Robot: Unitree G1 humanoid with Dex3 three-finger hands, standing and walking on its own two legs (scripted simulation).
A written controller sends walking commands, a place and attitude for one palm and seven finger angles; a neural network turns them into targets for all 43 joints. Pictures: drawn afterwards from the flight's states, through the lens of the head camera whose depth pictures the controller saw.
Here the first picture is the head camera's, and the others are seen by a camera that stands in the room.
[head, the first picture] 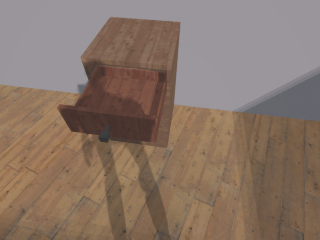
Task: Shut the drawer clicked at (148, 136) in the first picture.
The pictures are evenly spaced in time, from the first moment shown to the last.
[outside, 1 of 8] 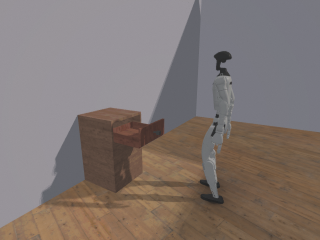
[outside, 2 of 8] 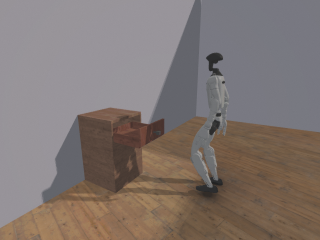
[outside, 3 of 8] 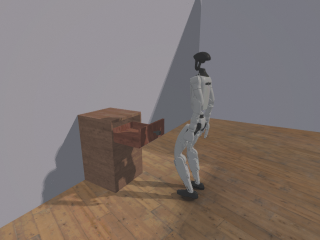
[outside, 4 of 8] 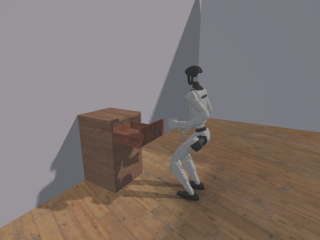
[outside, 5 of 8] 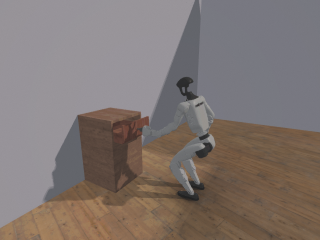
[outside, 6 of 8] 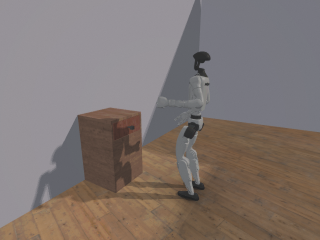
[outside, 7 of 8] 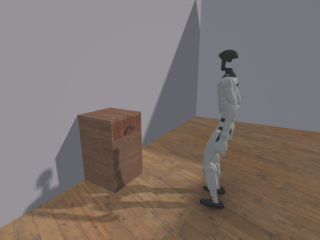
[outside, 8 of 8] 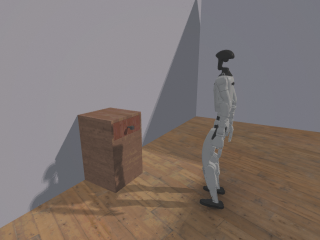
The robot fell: no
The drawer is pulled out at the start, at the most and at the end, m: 0.30 0.30 0.00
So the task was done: yes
